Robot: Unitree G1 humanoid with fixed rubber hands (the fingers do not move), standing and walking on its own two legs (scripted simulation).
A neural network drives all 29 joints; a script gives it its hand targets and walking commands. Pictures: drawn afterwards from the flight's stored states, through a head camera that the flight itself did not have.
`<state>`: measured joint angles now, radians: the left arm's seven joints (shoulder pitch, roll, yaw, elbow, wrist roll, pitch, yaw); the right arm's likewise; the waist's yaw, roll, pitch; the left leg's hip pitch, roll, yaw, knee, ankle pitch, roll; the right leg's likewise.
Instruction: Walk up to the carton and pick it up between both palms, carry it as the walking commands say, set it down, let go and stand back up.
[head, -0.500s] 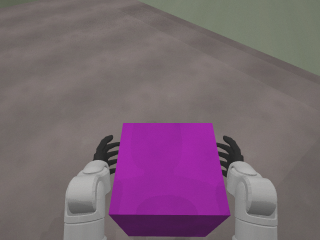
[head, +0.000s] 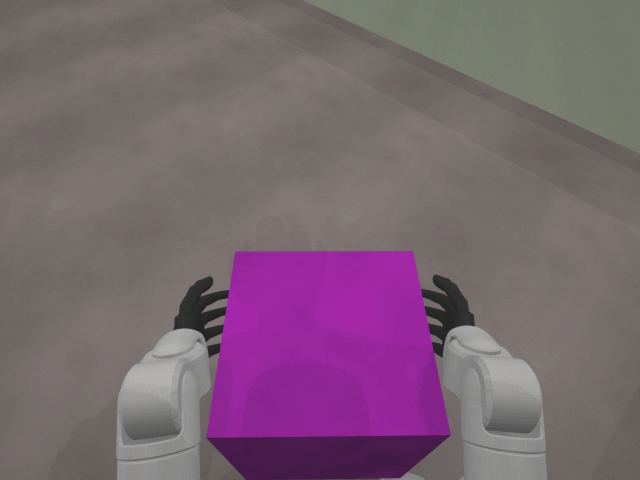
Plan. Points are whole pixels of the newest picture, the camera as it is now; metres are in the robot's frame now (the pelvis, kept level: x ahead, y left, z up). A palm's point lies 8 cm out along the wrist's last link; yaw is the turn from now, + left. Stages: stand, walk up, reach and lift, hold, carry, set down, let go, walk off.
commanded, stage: carry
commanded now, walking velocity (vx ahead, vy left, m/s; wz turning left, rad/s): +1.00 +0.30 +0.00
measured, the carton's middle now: (324, 373) +0.25 +0.00 -0.02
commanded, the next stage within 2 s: none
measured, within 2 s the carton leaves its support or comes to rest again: neither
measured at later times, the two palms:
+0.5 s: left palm (161, 116) +0.65 +0.28 +0.09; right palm (333, 106) +0.71 -0.02 +0.07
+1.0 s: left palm (140, 11) +1.12 +0.44 +0.07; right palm (262, 13) +1.12 +0.14 +0.07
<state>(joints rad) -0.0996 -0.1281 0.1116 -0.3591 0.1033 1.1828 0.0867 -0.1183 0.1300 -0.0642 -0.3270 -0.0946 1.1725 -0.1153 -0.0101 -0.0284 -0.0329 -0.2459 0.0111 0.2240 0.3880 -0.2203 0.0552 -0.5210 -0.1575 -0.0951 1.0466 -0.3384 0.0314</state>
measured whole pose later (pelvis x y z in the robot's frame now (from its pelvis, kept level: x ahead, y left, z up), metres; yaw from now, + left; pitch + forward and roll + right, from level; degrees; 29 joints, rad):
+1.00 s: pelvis +0.86 +0.29 -0.01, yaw +1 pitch +3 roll -1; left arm -0.10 -0.13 0.08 -0.38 0.11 1.17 0.09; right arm -0.11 0.13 -0.08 -0.37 -0.09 1.16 -0.11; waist -0.02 0.00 -0.06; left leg 0.03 -0.10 0.19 0.21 -0.32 0.12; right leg -0.59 -0.10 -0.19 0.72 -0.21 0.04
